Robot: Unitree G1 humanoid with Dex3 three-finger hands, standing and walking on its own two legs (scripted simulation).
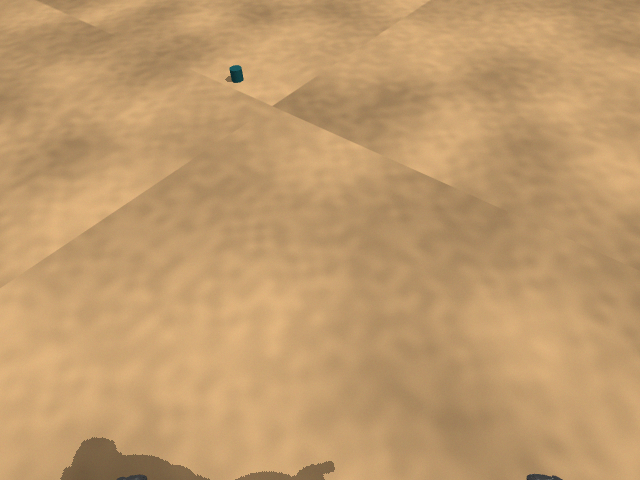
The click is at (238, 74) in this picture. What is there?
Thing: low tin
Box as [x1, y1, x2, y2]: [229, 65, 243, 82]
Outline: 234,65 229,68 232,81 238,82 243,79 241,68 238,65
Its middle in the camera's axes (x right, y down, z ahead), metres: -0.52 -1.05 +2.41
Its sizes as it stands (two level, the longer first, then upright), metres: 0.075 0.075 0.076
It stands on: the floor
